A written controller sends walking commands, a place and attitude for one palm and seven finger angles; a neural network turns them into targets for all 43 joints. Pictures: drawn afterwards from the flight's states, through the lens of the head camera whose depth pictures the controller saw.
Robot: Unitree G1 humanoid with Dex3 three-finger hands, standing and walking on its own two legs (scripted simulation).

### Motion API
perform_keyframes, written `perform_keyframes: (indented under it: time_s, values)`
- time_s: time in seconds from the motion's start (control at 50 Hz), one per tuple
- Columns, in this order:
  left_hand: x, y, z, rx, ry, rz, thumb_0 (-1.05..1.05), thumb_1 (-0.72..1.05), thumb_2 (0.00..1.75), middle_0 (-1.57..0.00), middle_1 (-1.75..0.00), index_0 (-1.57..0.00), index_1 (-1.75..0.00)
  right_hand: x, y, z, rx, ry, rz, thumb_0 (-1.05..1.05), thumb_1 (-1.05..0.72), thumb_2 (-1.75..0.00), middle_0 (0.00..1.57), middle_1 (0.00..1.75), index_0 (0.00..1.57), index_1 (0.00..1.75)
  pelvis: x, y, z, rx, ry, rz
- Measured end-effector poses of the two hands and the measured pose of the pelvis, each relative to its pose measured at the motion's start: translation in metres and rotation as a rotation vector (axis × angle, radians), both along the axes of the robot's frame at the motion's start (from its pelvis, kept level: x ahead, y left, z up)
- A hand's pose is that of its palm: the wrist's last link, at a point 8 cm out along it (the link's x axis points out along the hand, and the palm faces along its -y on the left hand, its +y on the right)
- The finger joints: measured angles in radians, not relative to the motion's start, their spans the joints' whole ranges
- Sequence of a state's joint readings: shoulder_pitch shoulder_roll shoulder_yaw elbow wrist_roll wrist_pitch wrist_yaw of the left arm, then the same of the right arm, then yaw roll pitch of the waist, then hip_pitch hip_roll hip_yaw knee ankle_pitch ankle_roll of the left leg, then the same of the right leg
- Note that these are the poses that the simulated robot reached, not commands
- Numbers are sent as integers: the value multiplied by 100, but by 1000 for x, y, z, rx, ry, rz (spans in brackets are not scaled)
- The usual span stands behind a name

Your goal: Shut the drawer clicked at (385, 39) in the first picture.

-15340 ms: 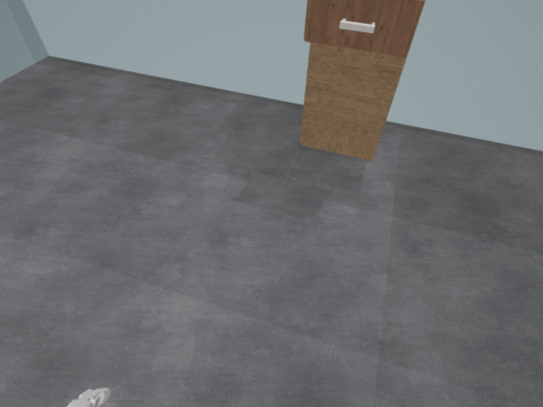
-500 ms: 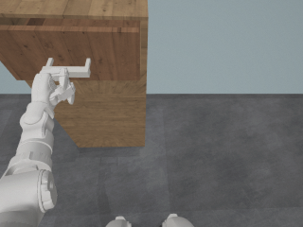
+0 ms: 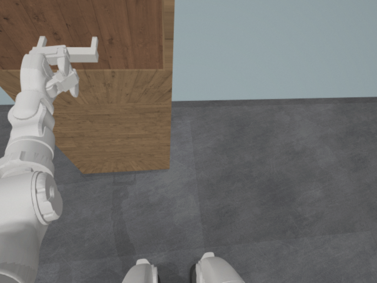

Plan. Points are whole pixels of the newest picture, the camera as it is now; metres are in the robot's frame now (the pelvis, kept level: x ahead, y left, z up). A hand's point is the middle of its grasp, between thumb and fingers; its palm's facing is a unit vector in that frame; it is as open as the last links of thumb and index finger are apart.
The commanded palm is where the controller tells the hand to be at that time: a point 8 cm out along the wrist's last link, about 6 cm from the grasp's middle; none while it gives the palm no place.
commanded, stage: push the drawer shut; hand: left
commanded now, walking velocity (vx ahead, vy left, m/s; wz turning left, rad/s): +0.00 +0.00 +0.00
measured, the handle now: (67, 48) +0.59 +0.21 +0.10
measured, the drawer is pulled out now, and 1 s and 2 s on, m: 0.00 0.00 0.00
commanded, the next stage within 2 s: pull the fist back off the drawer in 0.26 s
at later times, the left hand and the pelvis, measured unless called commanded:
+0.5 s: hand (68, 75) +0.52 +0.20 +0.09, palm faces +0.03 -1.00 -0.04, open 2.9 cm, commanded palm +0.52 +0.23 +0.10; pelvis -0.02 +0.00 -0.01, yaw +1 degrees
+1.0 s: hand (74, 81) +0.50 +0.19 +0.10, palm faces +0.01 -1.00 -0.02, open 3.3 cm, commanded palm +0.47 +0.23 +0.10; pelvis +0.02 +0.01 +0.01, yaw -2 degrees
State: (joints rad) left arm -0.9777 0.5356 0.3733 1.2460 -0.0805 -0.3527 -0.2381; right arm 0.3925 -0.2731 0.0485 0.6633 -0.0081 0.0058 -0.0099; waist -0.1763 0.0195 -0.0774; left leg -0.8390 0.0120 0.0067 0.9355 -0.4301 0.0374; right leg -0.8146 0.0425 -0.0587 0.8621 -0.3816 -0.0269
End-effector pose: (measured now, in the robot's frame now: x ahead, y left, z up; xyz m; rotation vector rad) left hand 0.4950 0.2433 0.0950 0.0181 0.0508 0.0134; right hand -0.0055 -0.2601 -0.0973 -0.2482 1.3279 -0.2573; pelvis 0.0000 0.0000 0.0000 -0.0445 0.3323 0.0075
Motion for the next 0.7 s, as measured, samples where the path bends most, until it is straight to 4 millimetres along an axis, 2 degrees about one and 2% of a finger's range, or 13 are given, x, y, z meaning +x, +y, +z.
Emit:
perform_keyframes:
  time_s: [0.14,0.28,0.5,0.7]
  values:
    - [1,7,-2,5,10,6,-3,77,98,-140,-160,-140,-160,-20,2,1,-4,63,-2,1,-91,-90,20,30,20,30,-3,1,-2,-9,14,9]
    - [2,10,-1,12,12,16,-3,71,99,-140,-160,-140,-160,-31,2,2,-17,80,12,1,-91,-90,20,30,20,30,-10,2,-5,-17,25,24]
    - [3,10,0,17,25,13,-2,71,101,-140,-160,-140,-160,-35,1,3,-36,57,36,1,-91,-90,20,30,20,30,-20,3,-7,-21,37,30]
    - [1,7,1,9,7,9,2,76,98,-140,-160,-140,-160,-35,5,4,-15,46,21,1,-91,-90,20,30,20,30,-16,5,-6,-20,25,14]
